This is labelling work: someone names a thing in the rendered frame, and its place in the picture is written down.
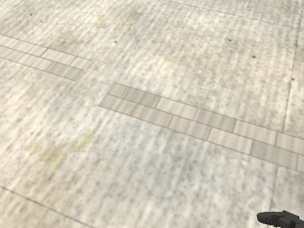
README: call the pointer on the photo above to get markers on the robot right hand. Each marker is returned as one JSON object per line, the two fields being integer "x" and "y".
{"x": 282, "y": 219}

